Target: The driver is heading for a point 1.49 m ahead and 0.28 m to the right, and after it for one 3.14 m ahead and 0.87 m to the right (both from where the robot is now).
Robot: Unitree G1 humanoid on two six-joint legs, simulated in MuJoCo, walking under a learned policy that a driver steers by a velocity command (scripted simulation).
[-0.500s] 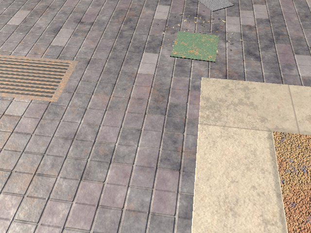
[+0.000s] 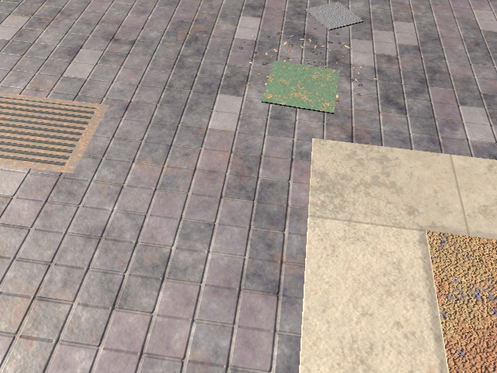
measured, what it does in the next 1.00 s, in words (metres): walks ahead: right foot, then left foot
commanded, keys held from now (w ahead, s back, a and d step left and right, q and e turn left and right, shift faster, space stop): w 1.00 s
